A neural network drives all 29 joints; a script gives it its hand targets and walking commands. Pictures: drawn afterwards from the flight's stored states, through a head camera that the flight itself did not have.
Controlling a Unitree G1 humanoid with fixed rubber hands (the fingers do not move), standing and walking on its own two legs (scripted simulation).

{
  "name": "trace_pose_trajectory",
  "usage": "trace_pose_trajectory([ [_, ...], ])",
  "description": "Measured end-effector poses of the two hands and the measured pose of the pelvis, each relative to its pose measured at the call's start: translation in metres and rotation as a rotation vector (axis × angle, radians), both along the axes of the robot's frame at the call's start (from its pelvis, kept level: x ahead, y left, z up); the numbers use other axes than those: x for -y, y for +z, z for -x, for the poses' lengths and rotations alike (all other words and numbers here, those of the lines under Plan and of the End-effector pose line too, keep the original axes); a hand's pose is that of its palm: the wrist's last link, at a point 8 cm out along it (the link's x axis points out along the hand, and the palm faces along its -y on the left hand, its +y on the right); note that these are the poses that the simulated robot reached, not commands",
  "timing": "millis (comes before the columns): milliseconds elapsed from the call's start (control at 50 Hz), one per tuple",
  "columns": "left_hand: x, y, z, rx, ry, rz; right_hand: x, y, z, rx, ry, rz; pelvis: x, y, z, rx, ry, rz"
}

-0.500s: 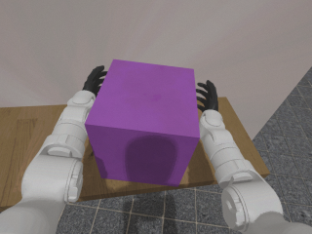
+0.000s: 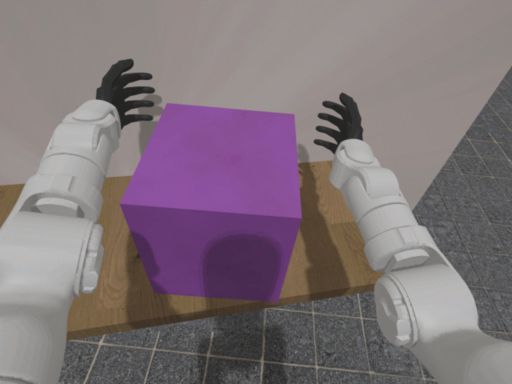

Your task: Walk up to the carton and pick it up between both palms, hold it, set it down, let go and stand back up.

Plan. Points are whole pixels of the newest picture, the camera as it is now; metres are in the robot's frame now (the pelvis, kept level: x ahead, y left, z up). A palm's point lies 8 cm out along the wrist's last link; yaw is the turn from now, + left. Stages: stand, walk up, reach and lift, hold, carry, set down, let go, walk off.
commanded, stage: set down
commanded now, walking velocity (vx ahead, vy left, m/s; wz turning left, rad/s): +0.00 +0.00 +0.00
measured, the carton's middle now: (223, 204) +0.39 +0.00 +0.08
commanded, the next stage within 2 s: none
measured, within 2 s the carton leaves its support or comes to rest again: neither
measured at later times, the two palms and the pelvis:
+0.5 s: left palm (82, 73) +0.47 +0.17 +0.27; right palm (360, 106) +0.39 -0.19 +0.26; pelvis -0.01 -0.01 +0.00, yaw +0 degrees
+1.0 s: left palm (72, 146) +0.42 +0.20 +0.20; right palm (360, 165) +0.34 -0.19 +0.19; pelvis -0.02 -0.01 +0.00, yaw -1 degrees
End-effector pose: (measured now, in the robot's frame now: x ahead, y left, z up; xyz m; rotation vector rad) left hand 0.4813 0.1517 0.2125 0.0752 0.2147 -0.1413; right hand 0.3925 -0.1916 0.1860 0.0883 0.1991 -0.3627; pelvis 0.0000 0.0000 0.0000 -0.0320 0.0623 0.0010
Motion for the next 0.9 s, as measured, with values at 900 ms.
trace_pose_trajectory([
  [900, -0.036, -0.001, 0.052, -0.057, 0.001, 0.009, -0.007, 0.015, 0.045, 0.012, 0.017, -0.057, 0.007, 0.001, 0.015, 0.105, -0.011, -0.003],
])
